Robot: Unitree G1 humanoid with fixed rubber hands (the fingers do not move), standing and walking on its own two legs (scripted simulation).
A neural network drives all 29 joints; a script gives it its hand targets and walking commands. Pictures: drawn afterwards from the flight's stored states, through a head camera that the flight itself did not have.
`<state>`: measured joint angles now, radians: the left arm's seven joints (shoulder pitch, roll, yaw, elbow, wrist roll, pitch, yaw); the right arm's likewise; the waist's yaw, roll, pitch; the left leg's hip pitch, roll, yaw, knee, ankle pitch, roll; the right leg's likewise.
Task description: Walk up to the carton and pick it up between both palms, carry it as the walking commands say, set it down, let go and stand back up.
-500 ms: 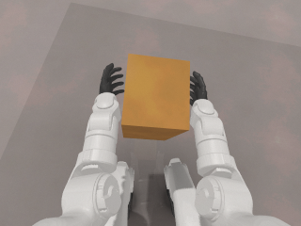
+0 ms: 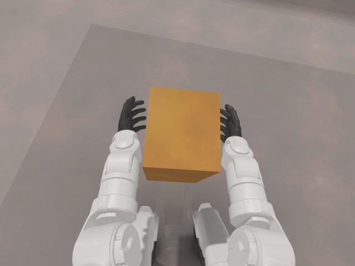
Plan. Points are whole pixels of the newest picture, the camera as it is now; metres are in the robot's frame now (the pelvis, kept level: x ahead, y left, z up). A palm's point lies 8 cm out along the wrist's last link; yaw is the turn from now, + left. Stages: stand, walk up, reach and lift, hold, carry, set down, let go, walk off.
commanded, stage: reach and lift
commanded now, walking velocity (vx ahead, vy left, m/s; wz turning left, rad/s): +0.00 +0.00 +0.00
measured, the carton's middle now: (177, 144) +0.40 -0.02 -0.12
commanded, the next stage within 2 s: none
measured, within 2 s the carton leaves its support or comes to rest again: neither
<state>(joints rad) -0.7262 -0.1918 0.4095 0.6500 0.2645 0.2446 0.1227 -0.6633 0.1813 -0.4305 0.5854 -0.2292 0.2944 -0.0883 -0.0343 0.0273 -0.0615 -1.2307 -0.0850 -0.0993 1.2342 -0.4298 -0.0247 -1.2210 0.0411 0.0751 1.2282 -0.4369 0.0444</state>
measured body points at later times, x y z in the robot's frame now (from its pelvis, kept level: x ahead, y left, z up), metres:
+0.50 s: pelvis +0.01 +0.00 +0.06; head +0.14 +0.00 +0.49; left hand +0.41 +0.10 +0.04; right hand +0.38 -0.14 +0.03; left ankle +0.08 +0.12 -0.62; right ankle +0.07 -0.14 -0.62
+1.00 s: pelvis +0.03 +0.00 +0.11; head +0.08 +0.01 +0.55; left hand +0.39 +0.11 +0.10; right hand +0.37 -0.14 +0.10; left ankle +0.08 +0.12 -0.62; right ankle +0.07 -0.14 -0.62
